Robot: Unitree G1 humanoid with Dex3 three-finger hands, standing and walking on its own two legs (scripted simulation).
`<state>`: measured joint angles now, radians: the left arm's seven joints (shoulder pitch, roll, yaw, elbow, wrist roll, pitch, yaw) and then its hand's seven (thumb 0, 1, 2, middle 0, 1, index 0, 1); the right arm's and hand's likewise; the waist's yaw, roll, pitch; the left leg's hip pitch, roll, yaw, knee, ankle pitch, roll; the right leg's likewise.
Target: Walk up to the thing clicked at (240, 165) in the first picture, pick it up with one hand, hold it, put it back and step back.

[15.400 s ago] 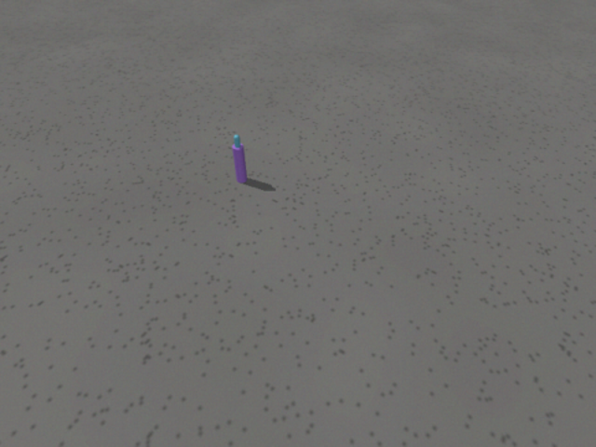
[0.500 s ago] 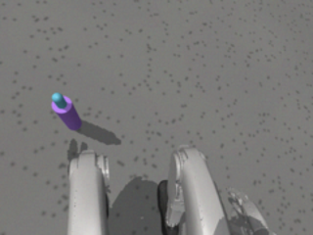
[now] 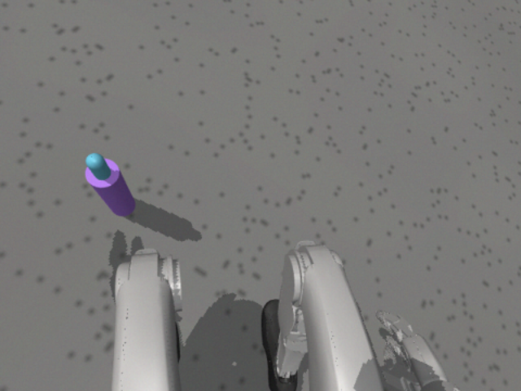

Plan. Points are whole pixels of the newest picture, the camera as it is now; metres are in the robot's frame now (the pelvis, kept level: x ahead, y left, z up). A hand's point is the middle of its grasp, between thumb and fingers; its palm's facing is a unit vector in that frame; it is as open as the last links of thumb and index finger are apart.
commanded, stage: go down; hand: left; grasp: from the side
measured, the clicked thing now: (111, 186) +0.46 +0.25 -0.25
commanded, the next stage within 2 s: none
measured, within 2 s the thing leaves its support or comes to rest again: neither
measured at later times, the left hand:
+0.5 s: hand out of the picture +0.40 +0.43 +0.05, palm faces +0.18 -0.98 -0.05, open 17.6 cm
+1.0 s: hand out of the picture +0.40 +0.44 +0.04, palm faces +0.17 -0.98 -0.05, open 17.6 cm
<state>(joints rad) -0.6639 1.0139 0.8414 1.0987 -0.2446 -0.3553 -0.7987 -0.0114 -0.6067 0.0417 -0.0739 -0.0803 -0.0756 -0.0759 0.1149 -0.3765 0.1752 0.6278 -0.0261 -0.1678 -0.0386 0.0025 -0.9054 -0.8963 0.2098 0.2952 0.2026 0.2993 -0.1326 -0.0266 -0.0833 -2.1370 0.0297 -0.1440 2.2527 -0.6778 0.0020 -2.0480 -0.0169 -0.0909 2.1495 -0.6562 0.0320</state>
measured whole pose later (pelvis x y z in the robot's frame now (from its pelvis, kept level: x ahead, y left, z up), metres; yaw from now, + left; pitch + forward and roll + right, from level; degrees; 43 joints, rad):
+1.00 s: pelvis +0.00 +0.00 +0.00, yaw +0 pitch +31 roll -10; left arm -0.67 1.04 0.84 1.10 -0.24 -0.34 -0.80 -0.01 -0.61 0.04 -0.07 -0.09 -0.08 -0.08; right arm 0.12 -0.38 0.18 0.62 -0.03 -0.16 -0.04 0.00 -0.90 -0.89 0.21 0.30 0.20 0.30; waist -0.15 -0.02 -0.08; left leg -2.14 0.03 -0.15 2.26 -0.68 0.01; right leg -2.04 -0.02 -0.09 2.15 -0.66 0.04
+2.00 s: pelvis +0.00 +0.00 -0.01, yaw -1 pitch +31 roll -10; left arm -0.68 1.07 0.86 1.12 -0.24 -0.35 -0.82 -0.01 -0.61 0.04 -0.06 -0.10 -0.08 -0.08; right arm 0.11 -0.38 0.20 0.62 -0.03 -0.16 -0.04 0.00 -0.89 -0.89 0.21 0.29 0.20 0.30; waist -0.15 -0.03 -0.07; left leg -2.15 0.03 -0.16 2.28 -0.68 0.00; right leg -2.06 -0.01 -0.10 2.17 -0.66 0.04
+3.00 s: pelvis +0.00 +0.00 -0.01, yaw -1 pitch +30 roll -11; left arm -0.69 1.11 0.88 1.15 -0.24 -0.34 -0.82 -0.01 -0.60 0.05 -0.05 -0.11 -0.08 -0.09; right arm 0.11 -0.39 0.21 0.61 -0.04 -0.15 -0.03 0.00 -0.87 -0.88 0.21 0.29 0.20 0.30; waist -0.16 -0.03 -0.05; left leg -2.16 0.02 -0.17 2.30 -0.68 0.01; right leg -2.06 -0.01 -0.11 2.17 -0.66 0.04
